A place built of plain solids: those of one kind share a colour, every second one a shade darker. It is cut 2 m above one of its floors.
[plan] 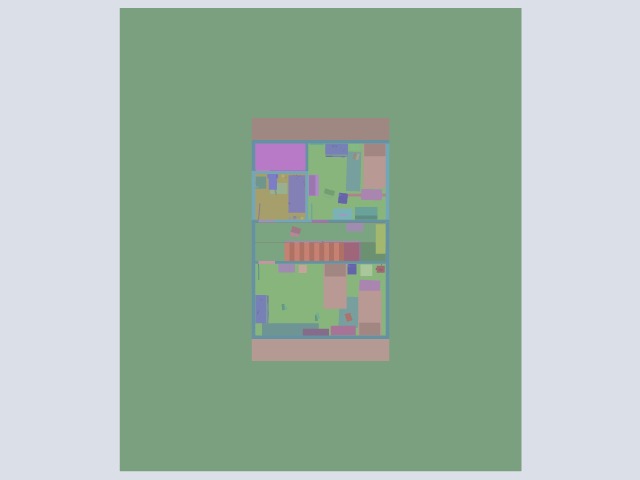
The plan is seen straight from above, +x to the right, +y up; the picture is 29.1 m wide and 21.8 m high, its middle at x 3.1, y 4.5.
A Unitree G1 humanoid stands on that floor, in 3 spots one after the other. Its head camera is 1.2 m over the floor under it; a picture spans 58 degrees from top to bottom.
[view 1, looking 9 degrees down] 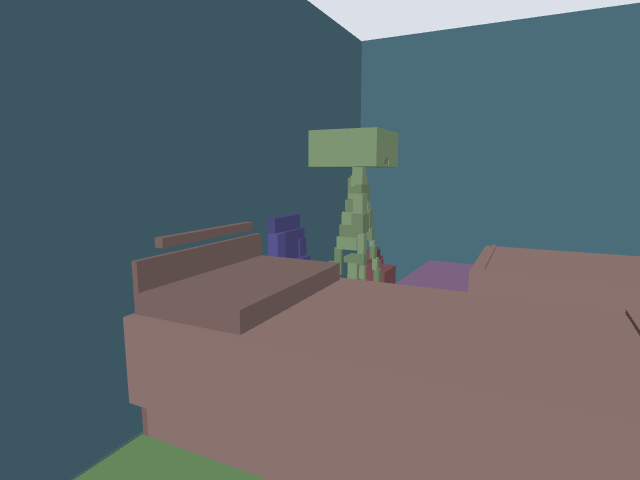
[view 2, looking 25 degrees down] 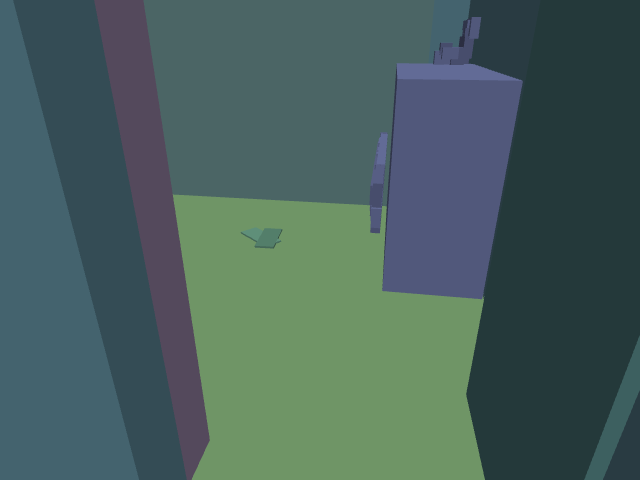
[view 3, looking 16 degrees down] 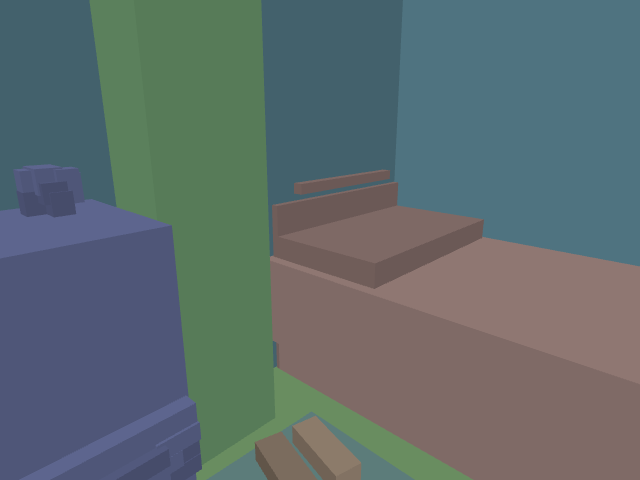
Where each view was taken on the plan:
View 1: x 2.02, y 1.88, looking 26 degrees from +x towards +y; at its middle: wall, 3.57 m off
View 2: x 0.69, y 3.96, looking -81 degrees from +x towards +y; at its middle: upper_floor_bedroom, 2.84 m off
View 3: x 3.88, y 7.42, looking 43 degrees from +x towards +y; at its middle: child_bed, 1.88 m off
